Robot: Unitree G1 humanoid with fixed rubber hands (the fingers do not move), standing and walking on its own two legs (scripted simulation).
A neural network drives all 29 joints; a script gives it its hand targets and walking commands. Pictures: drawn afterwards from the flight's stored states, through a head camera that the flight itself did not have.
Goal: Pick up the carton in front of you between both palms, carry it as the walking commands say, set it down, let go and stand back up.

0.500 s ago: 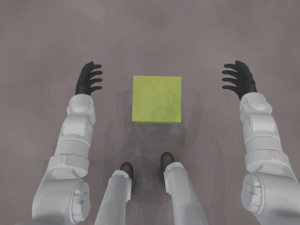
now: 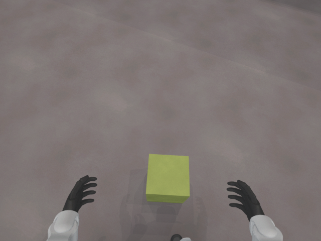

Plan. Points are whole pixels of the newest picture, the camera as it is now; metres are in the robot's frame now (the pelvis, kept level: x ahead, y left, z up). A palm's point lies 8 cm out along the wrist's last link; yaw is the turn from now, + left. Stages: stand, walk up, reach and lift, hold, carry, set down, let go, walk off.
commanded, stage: let go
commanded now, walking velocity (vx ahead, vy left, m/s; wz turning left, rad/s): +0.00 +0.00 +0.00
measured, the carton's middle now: (166, 179) +0.42 -0.06 -0.64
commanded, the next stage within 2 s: stand in 0.60 s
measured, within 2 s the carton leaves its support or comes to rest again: neither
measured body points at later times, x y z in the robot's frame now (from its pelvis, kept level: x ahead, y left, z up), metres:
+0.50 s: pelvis +0.02 +0.01 +0.01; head +0.03 +0.01 +0.46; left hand +0.19 +0.24 -0.06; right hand +0.19 -0.22 -0.06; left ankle -0.03 +0.12 -0.73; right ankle +0.02 -0.12 -0.73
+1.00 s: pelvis +0.03 -0.01 +0.01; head +0.04 -0.02 +0.46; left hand +0.16 +0.29 -0.08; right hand +0.17 -0.29 -0.09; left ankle -0.03 +0.12 -0.73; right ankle +0.02 -0.12 -0.73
